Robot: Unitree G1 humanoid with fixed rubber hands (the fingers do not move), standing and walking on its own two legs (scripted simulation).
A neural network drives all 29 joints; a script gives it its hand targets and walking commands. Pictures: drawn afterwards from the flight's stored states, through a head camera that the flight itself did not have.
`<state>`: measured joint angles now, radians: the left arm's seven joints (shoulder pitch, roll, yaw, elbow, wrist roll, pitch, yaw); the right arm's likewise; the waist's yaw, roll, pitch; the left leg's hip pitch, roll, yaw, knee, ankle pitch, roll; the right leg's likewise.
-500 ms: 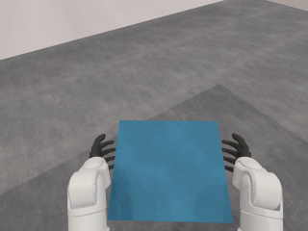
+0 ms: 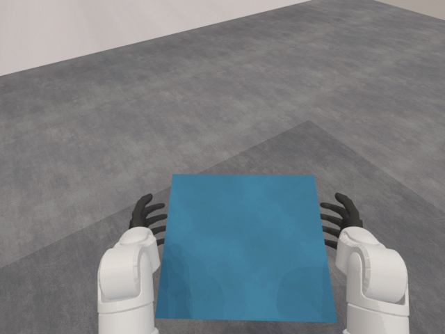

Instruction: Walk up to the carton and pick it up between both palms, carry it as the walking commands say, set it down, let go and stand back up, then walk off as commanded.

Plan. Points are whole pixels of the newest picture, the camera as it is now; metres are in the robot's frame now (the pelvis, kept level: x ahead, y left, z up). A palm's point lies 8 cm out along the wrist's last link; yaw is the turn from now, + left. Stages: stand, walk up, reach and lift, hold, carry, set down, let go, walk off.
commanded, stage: carry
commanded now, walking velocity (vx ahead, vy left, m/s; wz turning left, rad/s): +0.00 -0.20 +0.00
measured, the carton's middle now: (241, 248) +0.29 +0.01 -0.02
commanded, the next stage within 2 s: none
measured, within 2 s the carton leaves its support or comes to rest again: neither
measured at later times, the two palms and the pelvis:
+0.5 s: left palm (231, 280) +0.20 +0.03 +0.07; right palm out of the picture +0.21 -0.31 +0.08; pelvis -0.06 -0.15 +0.00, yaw +0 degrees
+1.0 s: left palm (305, 321) +0.15 -0.07 +0.08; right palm out of the picture +0.15 -0.41 +0.09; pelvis -0.11 -0.24 +0.00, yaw +1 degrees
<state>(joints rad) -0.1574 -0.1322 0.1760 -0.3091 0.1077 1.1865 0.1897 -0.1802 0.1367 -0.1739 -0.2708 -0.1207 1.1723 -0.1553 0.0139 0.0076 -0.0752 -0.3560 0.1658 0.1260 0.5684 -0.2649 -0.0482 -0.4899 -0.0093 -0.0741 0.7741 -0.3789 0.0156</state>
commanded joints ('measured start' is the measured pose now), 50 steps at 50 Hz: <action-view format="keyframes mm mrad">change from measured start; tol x32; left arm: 1 -566 -911 -791 -52 -469 -4 -412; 50 -576 -910 -753 7 -444 10 -428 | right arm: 1 -475 888 707 -76 427 3 381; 50 -544 922 743 -12 440 24 399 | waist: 1 -32 235 -281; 6 -10 -325 -327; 19 -39 318 -215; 30 -18 -259 -325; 50 -20 -67 -248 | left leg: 1 193 200 -104 -84 532 89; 7 -207 -78 -18 470 -438 -18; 16 104 -65 2 -139 -12 58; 19 238 422 -519 -305 182 252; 24 170 167 -81 -131 421 101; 31 -77 -54 -26 235 -330 -45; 50 92 -71 -53 -68 -63 35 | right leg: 1 84 13 -62 -155 19 21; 7 360 -304 246 -360 717 -197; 16 287 -193 100 -340 337 -152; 21 -124 -42 118 208 -32 -17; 31 326 -324 282 -392 600 -114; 50 196 -203 165 -543 -88 -36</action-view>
